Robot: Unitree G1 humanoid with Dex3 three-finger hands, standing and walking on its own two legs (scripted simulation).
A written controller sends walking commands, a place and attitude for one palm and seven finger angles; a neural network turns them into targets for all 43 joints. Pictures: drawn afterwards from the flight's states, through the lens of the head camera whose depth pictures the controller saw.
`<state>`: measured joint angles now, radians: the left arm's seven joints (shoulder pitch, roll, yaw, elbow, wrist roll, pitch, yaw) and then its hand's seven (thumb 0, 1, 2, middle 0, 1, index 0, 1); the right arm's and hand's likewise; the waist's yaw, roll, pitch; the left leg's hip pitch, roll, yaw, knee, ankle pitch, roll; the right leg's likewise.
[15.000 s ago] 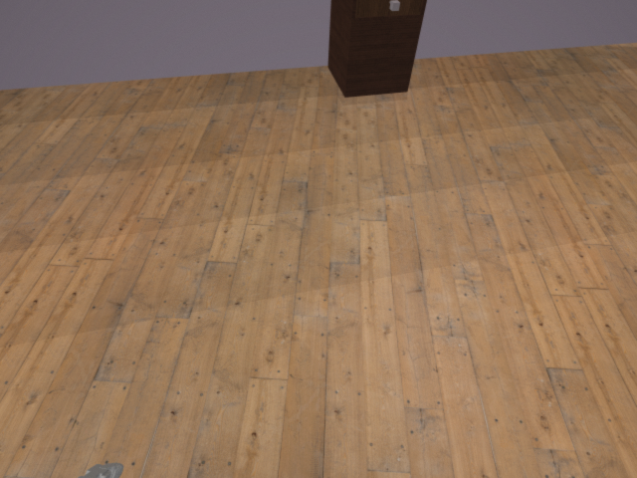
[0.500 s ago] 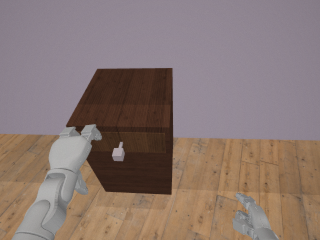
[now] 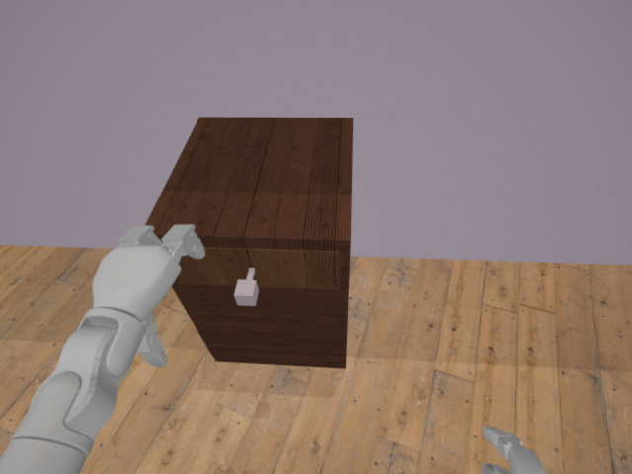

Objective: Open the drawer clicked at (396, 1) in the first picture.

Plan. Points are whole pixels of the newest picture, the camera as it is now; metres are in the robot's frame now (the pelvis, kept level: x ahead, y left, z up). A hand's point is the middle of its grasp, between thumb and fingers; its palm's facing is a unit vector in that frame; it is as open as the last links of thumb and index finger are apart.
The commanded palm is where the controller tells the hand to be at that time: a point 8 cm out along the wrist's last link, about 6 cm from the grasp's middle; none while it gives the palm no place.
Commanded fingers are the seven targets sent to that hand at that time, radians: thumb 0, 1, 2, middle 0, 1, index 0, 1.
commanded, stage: raise the hand with hooked fingers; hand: left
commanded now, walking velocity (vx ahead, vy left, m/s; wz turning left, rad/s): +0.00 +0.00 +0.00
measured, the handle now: (248, 284) +0.51 +0.22 -0.22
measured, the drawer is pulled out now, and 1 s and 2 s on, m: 0.00 0.00 0.00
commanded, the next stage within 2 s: move the hooked fingers above the handle in 0.04 s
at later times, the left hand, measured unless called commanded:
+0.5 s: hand (186, 292) +0.34 +0.23 +0.02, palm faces -0.03 -0.08 -1.00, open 13.8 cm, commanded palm +0.32 +0.23 +0.07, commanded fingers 0.00 -0.50 0.30 -0.30 -1.20 -0.30 -1.20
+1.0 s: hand (213, 290) +0.39 +0.22 -0.05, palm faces -0.07 -0.04 -1.00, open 13.8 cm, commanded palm +0.38 +0.22 +0.00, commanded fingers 0.00 -0.50 0.30 -0.30 -1.20 -0.30 -1.20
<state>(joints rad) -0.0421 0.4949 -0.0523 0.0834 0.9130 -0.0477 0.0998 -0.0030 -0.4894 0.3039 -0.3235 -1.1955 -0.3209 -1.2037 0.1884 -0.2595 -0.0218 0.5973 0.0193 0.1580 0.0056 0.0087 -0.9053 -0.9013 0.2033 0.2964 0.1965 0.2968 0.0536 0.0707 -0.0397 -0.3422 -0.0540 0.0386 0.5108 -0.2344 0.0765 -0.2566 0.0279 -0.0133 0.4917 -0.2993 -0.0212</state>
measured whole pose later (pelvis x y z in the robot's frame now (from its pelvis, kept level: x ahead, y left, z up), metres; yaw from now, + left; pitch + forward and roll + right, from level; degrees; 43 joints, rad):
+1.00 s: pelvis +0.01 -0.02 -0.04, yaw -1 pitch +17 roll -1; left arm -0.39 0.44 -0.01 0.78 1.08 -0.11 0.38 0.00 -0.49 0.30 -0.32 -1.20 -0.32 -1.20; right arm 0.28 -0.26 -0.06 0.65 -0.01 0.18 -0.01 0.01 -0.91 -0.90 0.20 0.30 0.20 0.30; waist -0.04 0.05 -0.17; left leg -0.76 0.00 0.04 0.84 -0.38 0.05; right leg -0.67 0.07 -0.02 0.81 -0.44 -0.05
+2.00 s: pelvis -0.03 +0.01 -0.10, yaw -4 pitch +28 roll -6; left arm -0.77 0.49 0.01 1.11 1.14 -0.03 0.45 0.00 -0.49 0.30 -0.32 -1.20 -0.32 -1.20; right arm 0.33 -0.22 -0.01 0.68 -0.04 0.14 0.01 0.00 -0.90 -0.90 0.21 0.30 0.20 0.30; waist -0.14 0.07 -0.20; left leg -1.23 0.02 0.02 1.20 -0.46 0.09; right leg -1.12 0.08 -0.06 1.13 -0.51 -0.02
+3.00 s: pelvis -0.03 +0.00 -0.13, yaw -4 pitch +32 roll -6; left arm -0.76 0.52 0.06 1.09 1.16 -0.10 0.53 0.00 -0.49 0.30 -0.32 -1.20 -0.32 -1.20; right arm 0.28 -0.24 -0.03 0.69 -0.07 0.12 0.02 0.00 -0.90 -0.90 0.21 0.30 0.20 0.30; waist -0.13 0.06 -0.22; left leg -1.39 0.02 0.00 1.34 -0.52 0.08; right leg -1.27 0.09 -0.09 1.27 -0.57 -0.04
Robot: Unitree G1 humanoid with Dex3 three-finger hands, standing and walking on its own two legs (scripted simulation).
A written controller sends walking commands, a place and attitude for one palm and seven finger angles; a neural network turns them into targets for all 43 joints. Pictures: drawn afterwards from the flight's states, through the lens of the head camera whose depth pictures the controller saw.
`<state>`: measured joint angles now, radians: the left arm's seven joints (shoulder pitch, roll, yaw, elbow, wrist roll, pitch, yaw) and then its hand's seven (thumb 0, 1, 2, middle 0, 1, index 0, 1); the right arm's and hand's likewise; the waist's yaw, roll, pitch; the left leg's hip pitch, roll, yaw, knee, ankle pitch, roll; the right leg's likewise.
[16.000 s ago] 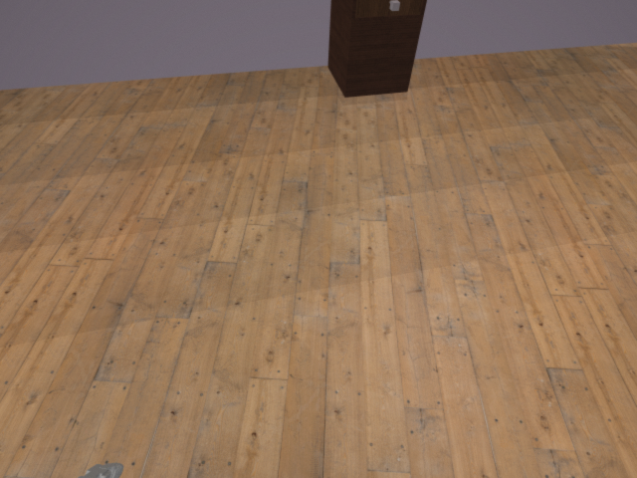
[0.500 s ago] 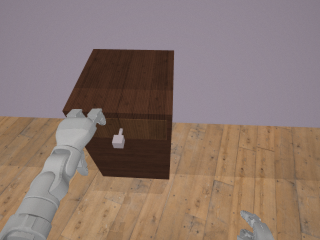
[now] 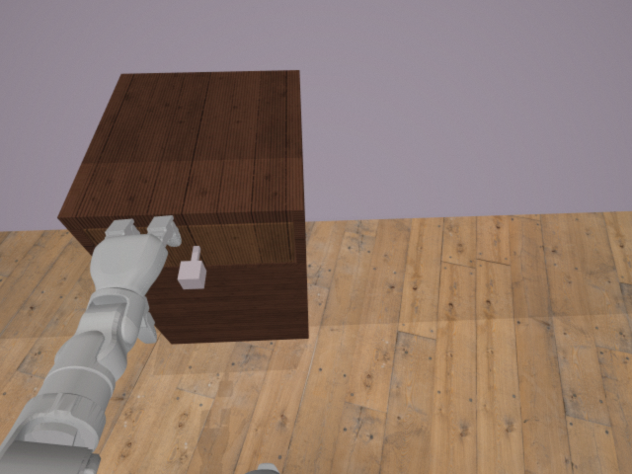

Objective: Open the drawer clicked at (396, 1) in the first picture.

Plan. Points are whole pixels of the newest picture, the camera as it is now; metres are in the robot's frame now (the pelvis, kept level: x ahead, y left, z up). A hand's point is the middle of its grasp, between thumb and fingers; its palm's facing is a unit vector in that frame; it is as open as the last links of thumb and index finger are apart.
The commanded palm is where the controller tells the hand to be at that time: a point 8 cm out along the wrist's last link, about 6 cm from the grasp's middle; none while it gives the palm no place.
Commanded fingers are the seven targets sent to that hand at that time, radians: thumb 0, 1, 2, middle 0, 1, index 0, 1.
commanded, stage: move the hooked fingers above the handle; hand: left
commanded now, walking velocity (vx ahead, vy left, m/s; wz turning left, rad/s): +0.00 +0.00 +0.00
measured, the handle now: (194, 265) +0.50 +0.25 -0.18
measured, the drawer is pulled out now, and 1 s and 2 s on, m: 0.00 0.00 0.00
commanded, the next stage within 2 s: lower the fingers behind the handle in 1.38 s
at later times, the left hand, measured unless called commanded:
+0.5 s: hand (168, 275) +0.43 +0.26 -0.09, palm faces -0.09 -0.04 -1.00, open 13.8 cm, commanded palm +0.43 +0.24 -0.04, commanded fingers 0.00 -0.50 0.30 -0.30 -1.20 -0.30 -1.20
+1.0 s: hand (174, 272) +0.44 +0.26 -0.11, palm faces -0.08 -0.03 -1.00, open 13.8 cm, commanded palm +0.44 +0.22 -0.06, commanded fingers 0.00 -0.50 0.30 -0.30 -1.20 -0.30 -1.20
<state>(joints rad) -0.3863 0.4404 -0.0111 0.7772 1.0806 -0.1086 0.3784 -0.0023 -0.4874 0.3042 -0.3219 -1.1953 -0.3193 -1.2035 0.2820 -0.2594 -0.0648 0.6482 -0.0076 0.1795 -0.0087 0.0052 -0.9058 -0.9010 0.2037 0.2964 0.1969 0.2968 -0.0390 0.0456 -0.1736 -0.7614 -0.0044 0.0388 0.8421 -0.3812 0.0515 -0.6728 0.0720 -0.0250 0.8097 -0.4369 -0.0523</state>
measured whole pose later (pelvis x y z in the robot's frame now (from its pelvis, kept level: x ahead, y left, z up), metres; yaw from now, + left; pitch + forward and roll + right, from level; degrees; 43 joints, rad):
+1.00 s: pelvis -0.04 +0.02 -0.06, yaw -2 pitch +28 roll -6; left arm -0.77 0.49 0.01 1.11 1.14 -0.03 0.45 0.00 -0.49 0.30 -0.32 -1.20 -0.32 -1.20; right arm 0.33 -0.22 -0.01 0.68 -0.04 0.14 0.01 0.00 -0.90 -0.90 0.21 0.30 0.20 0.30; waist -0.14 0.07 -0.20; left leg -1.23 0.02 0.02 1.20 -0.46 0.09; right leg -1.12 0.08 -0.06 1.13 -0.51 -0.02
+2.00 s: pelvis -0.04 +0.02 -0.09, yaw -3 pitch +32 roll -6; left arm -0.76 0.52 0.06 1.09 1.16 -0.10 0.53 0.00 -0.49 0.30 -0.32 -1.20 -0.32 -1.20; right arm 0.28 -0.24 -0.03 0.69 -0.07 0.12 0.02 0.00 -0.90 -0.90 0.21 0.30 0.20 0.30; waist -0.13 0.06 -0.22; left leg -1.39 0.02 0.00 1.34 -0.52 0.08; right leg -1.27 0.09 -0.09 1.27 -0.57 -0.04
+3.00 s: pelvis -0.05 +0.01 -0.13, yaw -4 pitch +35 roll -6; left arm -0.80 0.55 0.06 1.10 1.16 -0.08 0.51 0.00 -0.49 0.30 -0.32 -1.20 -0.32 -1.20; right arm 0.26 -0.24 0.00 0.69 -0.06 0.09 0.03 0.00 -0.90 -0.90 0.21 0.30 0.20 0.30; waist -0.13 0.07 -0.22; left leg -1.56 0.04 0.00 1.49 -0.55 0.07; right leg -1.45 0.10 -0.10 1.44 -0.61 -0.05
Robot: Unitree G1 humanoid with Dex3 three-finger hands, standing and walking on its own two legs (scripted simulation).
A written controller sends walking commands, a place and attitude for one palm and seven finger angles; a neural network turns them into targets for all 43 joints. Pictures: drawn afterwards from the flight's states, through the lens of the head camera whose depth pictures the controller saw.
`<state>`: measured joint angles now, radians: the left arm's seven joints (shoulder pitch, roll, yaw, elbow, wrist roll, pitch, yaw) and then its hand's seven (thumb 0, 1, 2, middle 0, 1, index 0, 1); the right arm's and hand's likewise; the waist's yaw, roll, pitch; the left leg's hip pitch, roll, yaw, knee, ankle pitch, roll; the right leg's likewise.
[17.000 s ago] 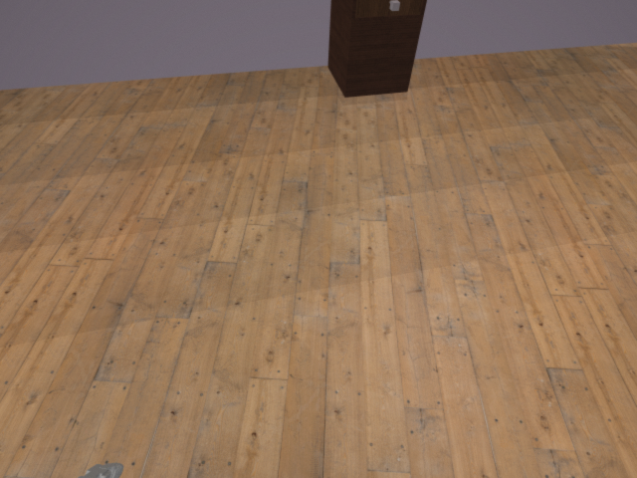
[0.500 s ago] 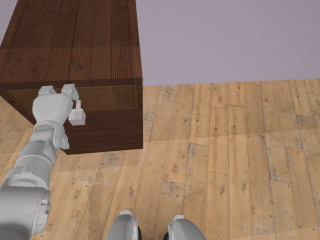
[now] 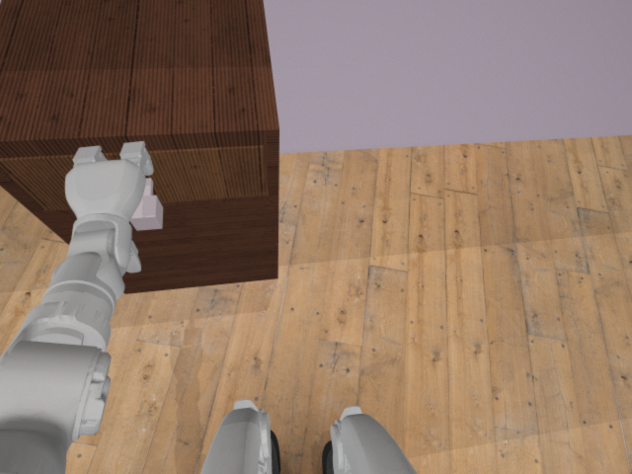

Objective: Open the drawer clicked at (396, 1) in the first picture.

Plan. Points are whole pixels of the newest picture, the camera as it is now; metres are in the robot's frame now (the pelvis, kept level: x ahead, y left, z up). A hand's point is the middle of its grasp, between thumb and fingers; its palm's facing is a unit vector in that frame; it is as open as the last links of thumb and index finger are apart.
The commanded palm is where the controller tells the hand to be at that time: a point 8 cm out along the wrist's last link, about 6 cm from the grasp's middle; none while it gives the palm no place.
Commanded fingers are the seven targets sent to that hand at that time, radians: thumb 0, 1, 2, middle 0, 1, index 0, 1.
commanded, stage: move the hooked fingers above the handle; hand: left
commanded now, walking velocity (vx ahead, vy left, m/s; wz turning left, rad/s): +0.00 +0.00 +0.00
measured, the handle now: (147, 201) +0.53 +0.25 -0.12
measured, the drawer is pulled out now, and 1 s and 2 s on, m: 0.00 0.00 0.00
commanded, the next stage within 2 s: lower the fingers behind the handle in 0.38 s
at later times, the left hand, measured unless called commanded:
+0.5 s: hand (129, 208) +0.47 +0.24 -0.04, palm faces -0.07 -0.05 -1.00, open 13.8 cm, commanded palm +0.47 +0.22 +0.01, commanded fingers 0.00 -0.50 0.30 -0.30 -1.20 -0.30 -1.20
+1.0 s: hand (133, 222) +0.47 +0.25 -0.09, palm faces -0.04 -0.05 -1.00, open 13.8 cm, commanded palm +0.47 +0.22 -0.03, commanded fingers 0.00 -0.50 0.30 -0.30 -1.20 -0.30 -1.20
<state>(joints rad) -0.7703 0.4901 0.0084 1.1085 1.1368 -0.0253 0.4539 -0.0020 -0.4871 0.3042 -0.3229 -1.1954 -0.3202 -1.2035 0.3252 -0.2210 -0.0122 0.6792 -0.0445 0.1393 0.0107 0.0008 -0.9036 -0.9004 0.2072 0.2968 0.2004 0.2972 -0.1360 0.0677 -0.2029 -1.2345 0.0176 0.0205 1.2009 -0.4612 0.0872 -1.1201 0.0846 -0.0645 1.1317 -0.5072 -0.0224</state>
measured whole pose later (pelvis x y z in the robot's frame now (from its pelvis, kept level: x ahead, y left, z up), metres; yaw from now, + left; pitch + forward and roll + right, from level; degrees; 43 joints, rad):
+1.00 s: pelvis +0.00 -0.01 -0.03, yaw +0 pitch +32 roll -6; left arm -0.76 0.52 0.06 1.09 1.16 -0.10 0.53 0.00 -0.49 0.30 -0.32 -1.20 -0.32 -1.20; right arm 0.28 -0.24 -0.03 0.69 -0.07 0.12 0.02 0.00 -0.90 -0.90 0.21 0.30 0.20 0.30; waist -0.13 0.06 -0.22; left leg -1.39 0.02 0.00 1.34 -0.52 0.08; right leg -1.27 0.09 -0.09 1.27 -0.57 -0.04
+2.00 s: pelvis -0.01 -0.01 -0.07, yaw -2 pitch +35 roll -6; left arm -0.80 0.55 0.06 1.10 1.16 -0.08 0.51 0.00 -0.49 0.30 -0.32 -1.20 -0.32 -1.20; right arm 0.26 -0.24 0.00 0.69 -0.06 0.09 0.03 0.00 -0.90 -0.90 0.21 0.30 0.20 0.30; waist -0.13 0.07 -0.22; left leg -1.56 0.04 0.00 1.49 -0.55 0.07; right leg -1.45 0.10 -0.10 1.44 -0.61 -0.05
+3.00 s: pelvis -0.01 -0.01 -0.07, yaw -2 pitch +35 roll -7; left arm -0.79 0.53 0.07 1.09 1.17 -0.10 0.54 0.00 0.47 0.73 -0.32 -1.34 -0.27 -1.33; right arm 0.26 -0.24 -0.01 0.69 -0.07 0.10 0.03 0.00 -0.90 -0.90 0.21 0.30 0.20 0.30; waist -0.13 0.07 -0.22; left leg -1.56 0.03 0.00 1.50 -0.55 0.08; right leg -1.44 0.10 -0.10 1.43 -0.61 -0.04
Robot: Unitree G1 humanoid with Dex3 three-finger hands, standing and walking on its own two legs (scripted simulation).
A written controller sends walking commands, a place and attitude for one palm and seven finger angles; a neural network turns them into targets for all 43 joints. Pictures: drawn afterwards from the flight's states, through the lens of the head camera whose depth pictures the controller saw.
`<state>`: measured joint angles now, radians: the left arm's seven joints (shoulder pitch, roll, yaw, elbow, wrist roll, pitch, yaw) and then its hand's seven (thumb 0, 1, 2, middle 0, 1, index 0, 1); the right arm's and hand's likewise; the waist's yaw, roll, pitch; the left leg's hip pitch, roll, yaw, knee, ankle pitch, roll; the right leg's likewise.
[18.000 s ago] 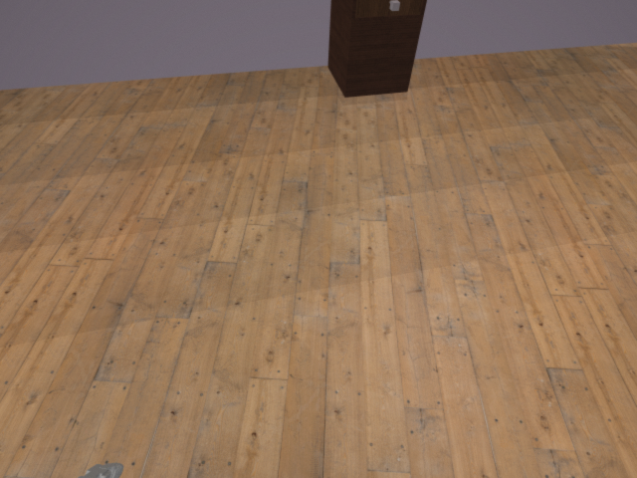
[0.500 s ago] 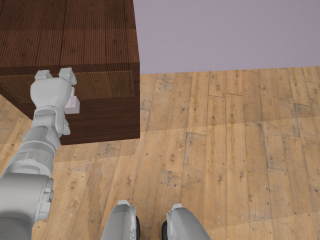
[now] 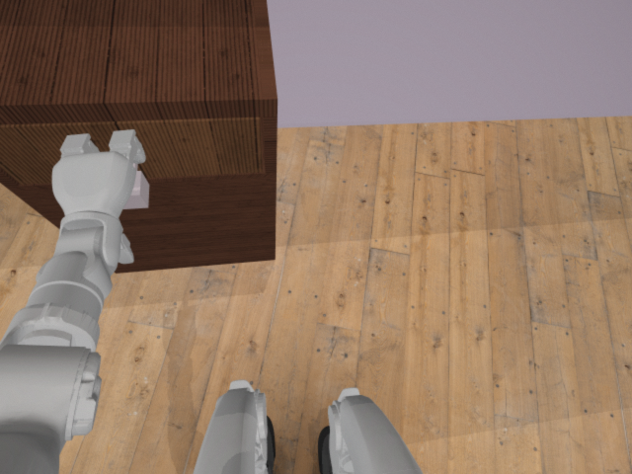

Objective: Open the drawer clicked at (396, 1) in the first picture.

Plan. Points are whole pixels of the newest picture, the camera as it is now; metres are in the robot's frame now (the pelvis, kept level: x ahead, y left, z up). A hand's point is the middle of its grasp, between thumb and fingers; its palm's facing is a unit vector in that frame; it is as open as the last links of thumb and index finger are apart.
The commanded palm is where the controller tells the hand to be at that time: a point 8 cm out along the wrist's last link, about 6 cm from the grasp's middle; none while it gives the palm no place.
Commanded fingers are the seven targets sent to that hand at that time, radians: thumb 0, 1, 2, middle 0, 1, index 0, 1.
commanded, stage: lower the fingers behind the handle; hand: left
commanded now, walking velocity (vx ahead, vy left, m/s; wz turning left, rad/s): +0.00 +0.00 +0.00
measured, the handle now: (131, 178) +0.52 +0.26 -0.09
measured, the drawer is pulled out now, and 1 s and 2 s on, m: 0.00 0.00 0.00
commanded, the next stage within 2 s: close the thumb around the handle in 1.08 s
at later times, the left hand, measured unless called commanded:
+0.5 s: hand (127, 210) +0.47 +0.26 -0.09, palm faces -0.03 -0.04 -1.00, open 13.8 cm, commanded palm +0.47 +0.22 -0.03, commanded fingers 0.00 -0.50 0.30 -0.30 -1.20 -0.30 -1.20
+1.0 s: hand (131, 214) +0.47 +0.26 -0.10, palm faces -0.06 -0.02 -1.00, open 13.8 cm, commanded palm +0.47 +0.22 -0.04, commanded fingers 0.00 -0.50 0.30 -0.30 -1.20 -0.30 -1.20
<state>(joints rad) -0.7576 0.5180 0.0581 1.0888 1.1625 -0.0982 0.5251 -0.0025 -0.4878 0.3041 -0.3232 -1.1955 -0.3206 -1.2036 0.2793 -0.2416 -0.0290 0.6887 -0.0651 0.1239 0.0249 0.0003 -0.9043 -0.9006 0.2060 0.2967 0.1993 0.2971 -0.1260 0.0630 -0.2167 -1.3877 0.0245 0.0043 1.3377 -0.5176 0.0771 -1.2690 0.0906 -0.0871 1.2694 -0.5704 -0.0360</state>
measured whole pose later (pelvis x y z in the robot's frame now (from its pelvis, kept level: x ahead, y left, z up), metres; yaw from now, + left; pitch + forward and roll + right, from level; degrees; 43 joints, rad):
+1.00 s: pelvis -0.02 -0.01 -0.04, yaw -1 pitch +35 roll -6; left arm -0.80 0.55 0.06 1.10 1.16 -0.08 0.51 0.00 -0.49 0.30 -0.32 -1.20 -0.32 -1.20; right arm 0.26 -0.24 0.00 0.69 -0.06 0.09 0.03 0.00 -0.90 -0.90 0.21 0.30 0.20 0.30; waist -0.13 0.07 -0.22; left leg -1.56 0.04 0.00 1.49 -0.55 0.07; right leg -1.45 0.10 -0.10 1.44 -0.61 -0.05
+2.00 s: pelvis -0.02 +0.00 -0.04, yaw -1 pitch +35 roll -7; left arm -0.79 0.53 0.07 1.09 1.17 -0.10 0.54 0.00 0.47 0.73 -0.32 -1.34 -0.27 -1.33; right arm 0.26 -0.24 -0.01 0.69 -0.07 0.10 0.03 0.00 -0.90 -0.90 0.21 0.30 0.20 0.30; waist -0.13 0.07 -0.22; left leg -1.56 0.03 0.00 1.50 -0.55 0.08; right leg -1.44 0.10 -0.10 1.43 -0.61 -0.04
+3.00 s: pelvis +0.00 -0.01 -0.01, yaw +1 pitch +30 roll -4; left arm -0.35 0.37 0.01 0.79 1.15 -0.10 0.64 0.01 0.49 0.70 -0.31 -1.32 -0.27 -1.32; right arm 0.16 -0.24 -0.05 0.67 -0.06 0.14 0.03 0.00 -0.91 -0.90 0.20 0.30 0.20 0.30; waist -0.03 0.05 -0.23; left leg -1.39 0.02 0.02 1.41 -0.55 0.07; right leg -1.28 0.09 -0.08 1.36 -0.62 -0.05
